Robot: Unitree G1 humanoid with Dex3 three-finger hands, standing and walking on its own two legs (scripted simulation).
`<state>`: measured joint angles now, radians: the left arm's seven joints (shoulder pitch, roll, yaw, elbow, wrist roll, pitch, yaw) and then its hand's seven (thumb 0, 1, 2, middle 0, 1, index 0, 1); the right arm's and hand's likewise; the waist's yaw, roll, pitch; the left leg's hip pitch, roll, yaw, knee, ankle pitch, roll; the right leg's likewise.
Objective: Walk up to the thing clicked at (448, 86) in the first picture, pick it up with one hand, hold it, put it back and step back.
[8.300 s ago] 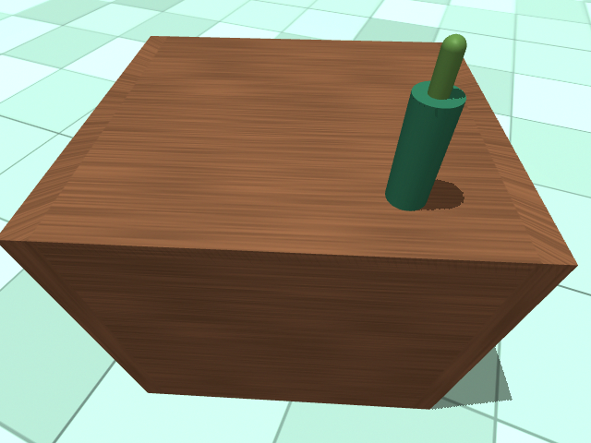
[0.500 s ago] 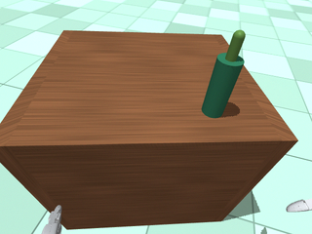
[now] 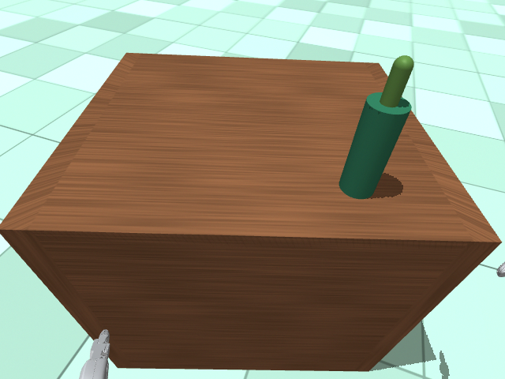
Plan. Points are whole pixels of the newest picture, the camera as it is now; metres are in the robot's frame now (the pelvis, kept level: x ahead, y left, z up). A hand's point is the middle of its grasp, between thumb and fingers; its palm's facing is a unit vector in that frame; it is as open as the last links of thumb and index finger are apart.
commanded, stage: go down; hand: right
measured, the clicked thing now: (377, 132) +0.50 -0.21 +0.16
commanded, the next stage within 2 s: none
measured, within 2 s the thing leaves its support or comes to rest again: neither
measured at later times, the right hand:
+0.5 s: hand out of the picture +0.32 -0.36 +0.21, palm faces +0.23 +0.97 -0.11, open 17.5 cm
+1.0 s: hand out of the picture +0.36 -0.38 +0.20, palm faces +0.18 +0.98 +0.00, open 17.6 cm
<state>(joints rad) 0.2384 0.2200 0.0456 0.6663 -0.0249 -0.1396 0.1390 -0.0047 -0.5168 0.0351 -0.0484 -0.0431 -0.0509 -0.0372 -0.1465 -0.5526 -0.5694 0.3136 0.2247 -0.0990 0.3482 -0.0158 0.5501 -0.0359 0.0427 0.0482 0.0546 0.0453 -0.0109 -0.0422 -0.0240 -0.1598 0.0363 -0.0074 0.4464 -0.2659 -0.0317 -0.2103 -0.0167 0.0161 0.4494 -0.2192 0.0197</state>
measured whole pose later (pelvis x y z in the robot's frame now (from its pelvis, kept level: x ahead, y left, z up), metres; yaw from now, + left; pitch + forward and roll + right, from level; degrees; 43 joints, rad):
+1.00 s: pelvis +0.01 +0.00 -0.01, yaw +0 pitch +5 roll +1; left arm 0.24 0.26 -0.05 0.64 -0.01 -0.22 0.21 -0.01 -0.54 0.06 -0.05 -0.05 -0.05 -0.05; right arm -0.62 -0.84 -0.60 0.92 0.22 0.10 0.59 -0.02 0.57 -0.06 0.03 0.05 0.05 0.05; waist 0.03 -0.02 -0.08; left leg -0.30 0.02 0.00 0.50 -0.29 -0.03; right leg -0.38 -0.03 0.03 0.56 -0.27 0.02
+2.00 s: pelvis +0.01 -0.01 -0.01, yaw +1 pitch +9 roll +2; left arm 0.28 0.27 -0.08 0.53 0.00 -0.22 0.20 -0.01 -0.53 0.06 -0.05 -0.05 -0.05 -0.05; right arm -0.80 -0.97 -0.60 1.14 0.16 0.07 0.61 -0.02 0.58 -0.06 0.04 0.05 0.05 0.05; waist 0.07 -0.01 -0.09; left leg -0.39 0.01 -0.01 0.54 -0.30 -0.04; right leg -0.48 -0.04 0.02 0.63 -0.31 0.01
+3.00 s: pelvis +0.00 -0.01 -0.02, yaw +1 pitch +11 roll +2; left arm 0.29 0.24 -0.07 0.51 0.02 -0.23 0.14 0.00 -0.52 0.04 -0.06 -0.06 -0.06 -0.05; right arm -0.73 -0.69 -0.49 1.10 0.17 -0.11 0.46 -0.02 0.54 -0.06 0.04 0.05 0.05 0.04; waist 0.10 0.03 -0.08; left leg -0.51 0.00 -0.01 0.66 -0.34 -0.04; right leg -0.59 -0.05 0.02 0.73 -0.34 0.01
